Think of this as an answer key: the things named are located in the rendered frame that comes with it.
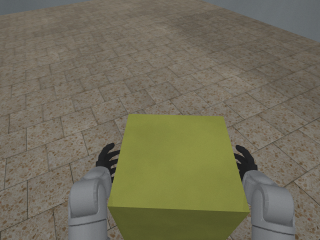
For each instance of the carton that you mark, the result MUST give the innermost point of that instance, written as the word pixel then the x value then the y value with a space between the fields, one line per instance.
pixel 177 179

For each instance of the left robot forearm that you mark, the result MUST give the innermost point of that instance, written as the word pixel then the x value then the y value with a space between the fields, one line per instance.
pixel 87 205

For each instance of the right robot hand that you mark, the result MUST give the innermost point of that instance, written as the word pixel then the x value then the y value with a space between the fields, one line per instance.
pixel 247 162

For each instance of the left robot hand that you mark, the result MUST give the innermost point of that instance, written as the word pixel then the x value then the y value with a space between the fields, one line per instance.
pixel 104 159

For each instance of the right robot forearm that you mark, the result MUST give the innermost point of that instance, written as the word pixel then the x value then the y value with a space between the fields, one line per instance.
pixel 272 208

